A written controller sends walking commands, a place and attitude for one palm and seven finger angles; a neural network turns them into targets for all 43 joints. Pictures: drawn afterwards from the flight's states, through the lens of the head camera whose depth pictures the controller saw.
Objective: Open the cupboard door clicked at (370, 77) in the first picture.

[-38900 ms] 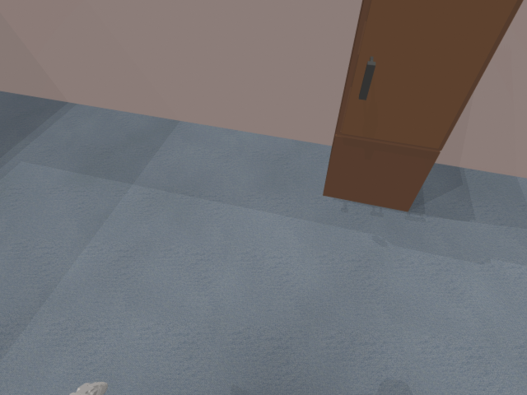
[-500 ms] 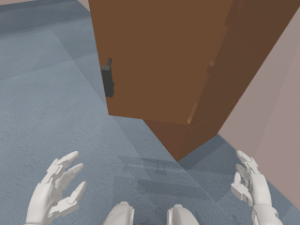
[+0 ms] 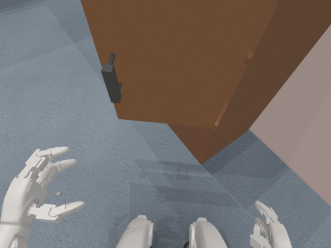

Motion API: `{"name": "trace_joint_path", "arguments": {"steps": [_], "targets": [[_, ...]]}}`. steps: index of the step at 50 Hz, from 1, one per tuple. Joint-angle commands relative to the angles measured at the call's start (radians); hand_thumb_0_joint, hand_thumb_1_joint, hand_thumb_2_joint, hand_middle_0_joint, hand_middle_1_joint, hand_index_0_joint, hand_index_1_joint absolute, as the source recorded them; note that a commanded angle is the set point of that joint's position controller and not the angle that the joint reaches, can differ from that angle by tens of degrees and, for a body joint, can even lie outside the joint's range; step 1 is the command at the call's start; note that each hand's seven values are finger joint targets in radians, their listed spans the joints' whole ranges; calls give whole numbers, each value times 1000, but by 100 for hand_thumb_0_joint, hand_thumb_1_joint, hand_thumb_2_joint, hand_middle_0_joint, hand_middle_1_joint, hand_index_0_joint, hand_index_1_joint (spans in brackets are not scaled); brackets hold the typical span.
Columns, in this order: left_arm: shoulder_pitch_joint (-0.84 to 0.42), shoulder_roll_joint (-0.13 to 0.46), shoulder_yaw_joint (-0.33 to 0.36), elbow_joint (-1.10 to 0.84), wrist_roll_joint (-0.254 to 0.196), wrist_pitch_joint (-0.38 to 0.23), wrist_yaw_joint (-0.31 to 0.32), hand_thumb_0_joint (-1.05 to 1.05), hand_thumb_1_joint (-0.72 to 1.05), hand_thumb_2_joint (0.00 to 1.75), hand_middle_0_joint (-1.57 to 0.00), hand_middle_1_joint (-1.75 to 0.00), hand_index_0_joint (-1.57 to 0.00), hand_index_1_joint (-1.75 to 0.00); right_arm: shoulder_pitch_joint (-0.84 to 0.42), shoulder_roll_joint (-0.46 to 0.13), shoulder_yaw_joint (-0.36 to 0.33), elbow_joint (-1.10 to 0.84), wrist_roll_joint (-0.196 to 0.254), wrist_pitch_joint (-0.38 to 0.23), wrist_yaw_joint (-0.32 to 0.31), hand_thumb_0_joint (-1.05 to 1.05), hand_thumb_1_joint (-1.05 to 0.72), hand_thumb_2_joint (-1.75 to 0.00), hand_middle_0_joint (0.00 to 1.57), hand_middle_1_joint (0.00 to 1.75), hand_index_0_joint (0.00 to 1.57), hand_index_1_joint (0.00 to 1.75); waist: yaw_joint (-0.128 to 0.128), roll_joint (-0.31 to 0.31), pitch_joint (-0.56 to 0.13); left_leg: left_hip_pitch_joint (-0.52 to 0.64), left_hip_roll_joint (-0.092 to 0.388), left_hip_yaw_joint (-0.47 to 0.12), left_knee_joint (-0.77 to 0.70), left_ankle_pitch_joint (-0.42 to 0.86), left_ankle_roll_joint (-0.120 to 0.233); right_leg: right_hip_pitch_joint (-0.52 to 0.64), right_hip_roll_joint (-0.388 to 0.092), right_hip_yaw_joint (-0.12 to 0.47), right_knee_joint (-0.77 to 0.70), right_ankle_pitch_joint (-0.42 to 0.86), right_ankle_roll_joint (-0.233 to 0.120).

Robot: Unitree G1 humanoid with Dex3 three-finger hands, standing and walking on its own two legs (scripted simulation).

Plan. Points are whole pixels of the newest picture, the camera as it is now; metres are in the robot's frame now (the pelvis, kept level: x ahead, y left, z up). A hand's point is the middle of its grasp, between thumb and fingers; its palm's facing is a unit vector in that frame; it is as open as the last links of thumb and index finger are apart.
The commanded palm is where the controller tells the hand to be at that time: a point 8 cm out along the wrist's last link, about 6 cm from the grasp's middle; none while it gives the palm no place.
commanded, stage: raise the hand with hooked fingers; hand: left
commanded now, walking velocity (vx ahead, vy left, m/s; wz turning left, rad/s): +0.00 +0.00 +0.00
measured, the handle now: (114, 78) +0.54 +0.19 +0.03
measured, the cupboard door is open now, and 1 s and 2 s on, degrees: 49 49 49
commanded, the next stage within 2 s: move the hooked fingers beside the handle in 1.14 s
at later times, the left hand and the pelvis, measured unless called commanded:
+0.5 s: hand (44, 175) +0.25 +0.27 +0.04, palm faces -0.01 -1.00 -0.05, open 13.9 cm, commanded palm +0.24 +0.32 +0.05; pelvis +0.00 +0.01 +0.00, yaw +0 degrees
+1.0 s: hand (47, 165) +0.27 +0.27 +0.04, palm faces -0.01 -1.00 -0.06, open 14.0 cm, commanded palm +0.25 +0.32 +0.05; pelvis -0.01 +0.00 +0.01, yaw +0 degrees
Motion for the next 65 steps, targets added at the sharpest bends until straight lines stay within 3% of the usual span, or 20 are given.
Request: {"name": "trace_joint_path", "arguments": {"steps": [1, 6, 8, 12, 15, 18, 25, 31, 34, 36, 41, 43, 46, 47, 51, 53, 62, 65], "targets": [[-40, 189, 105, -205, -24, -83, -20, 0, -24, 41, -28, -103, -28, -103, -34, -153, -61, -178, 6, -67, -9, 0, -90, -90, 20, 30, 20, 30, 18, 47, -313, 214, 2, -36, -194, 449, -32, 214, 17, 16, -124, 271, -24], [-57, 203, 119, -202, -21, -81, -8, 0, -36, 36, -29, -111, -29, -111, -16, -162, -62, -180, 3, -52, -4, 0, -90, -90, 20, 30, 20, 30, 17, 76, -322, 271, 10, -52, -207, 533, -53, 183, 20, -5, -114, 281, -22], [-79, 193, 113, -157, -20, -67, -9, 0, -41, 34, -29, -114, -29, -114, -18, -166, -61, -186, 6, -42, -5, 0, -90, -90, 20, 30, 20, 30, 4, 63, -284, 254, 9, -52, -213, 479, -52, 164, 21, -10, -124, 252, -19], [-140, 224, 130, -122, -26, -48, -33, 0, -50, 30, -30, -120, -30, -120, -10, -177, -54, -199, 6, -30, -7, 0, -90, -90, 20, 30, 20, 30, 0, 64, -290, 250, 8, -53, -217, 454, -55, 168, 21, -9, -130, 240, -21], [-203, 256, 143, -105, -31, -43, -51, 0, -50, 30, -30, -120, -30, -120, -2, -183, -47, -204, 5, -29, -10, 0, -90, -90, 20, 30, 20, 30, -1, 87, -296, 250, 7, -54, -213, 449, -52, 169, 25, -4, -131, 239, -27], [-249, 264, 149, -62, -37, -37, -72, 0, -50, 30, -30, -120, -30, -120, -6, -188, -42, -202, 8, -26, -13, 0, -90, -90, 20, 30, 20, 30, -8, 56, -293, 231, 7, -52, -216, 392, -42, 171, 23, -1, -145, 209, -22], [-365, 337, 186, 0, -38, -26, -103, 0, -50, 30, -30, -120, -30, -120, 6, -197, -34, -196, 9, -29, -21, 0, -90, -90, 20, 30, 20, 30, -2, 94, -301, 248, 9, -61, -228, 390, -46, 154, 26, 1, -145, 188, -32], [-437, 380, 220, 95, -42, -11, -124, 0, -50, 30, -30, -120, -30, -120, 17, -204, -28, -193, 14, -16, -25, 0, -90, -90, 20, 30, 20, 30, -1, 57, -297, 220, 8, -52, -245, 328, -33, 176, 23, 10, -165, 153, -29], [-429, 353, 200, 106, -51, -13, -134, 0, -50, 30, -30, -120, -30, -120, 18, -203, -32, -198, 17, -18, -25, 0, -90, -90, 20, 30, 20, 30, -2, 48, -300, 220, 6, -49, -250, 304, -26, 178, 19, 15, -177, 143, -25], [-413, 355, 197, 103, -49, -14, -139, 0, -50, 30, -30, -120, -30, -120, 28, -203, -32, -199, 17, -20, -21, 0, -90, -90, 20, 30, 20, 30, 3, 62, -327, 239, 8, -44, -246, 349, -29, 188, 21, 17, -174, 173, -27], [-409, 380, 224, 106, -44, -20, -118, 0, -50, 30, -30, -120, -30, -120, 34, -203, -32, -198, 12, -15, -15, 0, -90, -90, 20, 30, 20, 30, 3, 48, -306, 206, 7, -39, -243, 343, -25, 198, 22, 21, -174, 173, -24], [-414, 369, 220, 97, -45, -28, -109, 0, -50, 30, -30, -120, -30, -120, 30, -202, -34, -201, 13, -13, -17, 0, -90, -90, 20, 30, 20, 30, 0, 58, -286, 203, 5, -37, -246, 315, -23, 187, 18, 24, -178, 156, -23], [-421, 385, 224, 66, -37, -45, -102, 0, -50, 30, -30, -120, -30, -120, 37, -201, -33, -199, 11, -11, -17, 0, -90, -90, 20, 30, 20, 30, 2, 92, -326, 245, 10, -44, -250, 360, -33, 183, 22, 19, -166, 176, -26], [-410, 375, 220, 81, -40, -44, -102, 0, -50, 30, -30, -120, -30, -120, 35, -200, -34, -203, 12, -9, -18, 0, -90, -90, 20, 30, 20, 30, -2, 67, -310, 230, 8, -42, -248, 350, -29, 186, 20, 20, -169, 177, -23], [-423, 373, 213, 72, -42, -43, -113, 0, -50, 30, -30, -120, -30, -120, 41, -203, -34, -193, 12, -9, -21, 0, -90, -90, 20, 30, 20, 30, -8, 73, -333, 248, 11, -41, -236, 383, -29, 187, 22, 21, -167, 207, -22], [-420, 359, 206, 92, -47, -35, -119, 0, -50, 30, -30, -120, -30, -120, 32, -199, -32, -194, 14, -7, -21, 0, -90, -90, 20, 30, 20, 30, -12, 58, -307, 212, 6, -32, -230, 340, -21, 199, 19, 30, -177, 191, -18], [-429, 363, 207, 95, -43, -24, -126, 0, -50, 30, -30, -120, -30, -120, 31, -197, -30, -200, 13, -5, -22, 0, -90, -90, 20, 30, 20, 30, -5, 54, -319, 216, 8, -32, -218, 387, -23, 210, 21, 26, -163, 238, -20], [-565, 358, 182, 89, -40, -32, -117, 0, -50, 30, -30, -120, -30, -120, 34, -200, -26, -181, 10, -8, -31, 0, -90, -90, 20, 30, 20, 30, -32, 70, -300, 206, 8, -36, -197, 358, -20, 162, 24, 27, -154, 210, -23]]}}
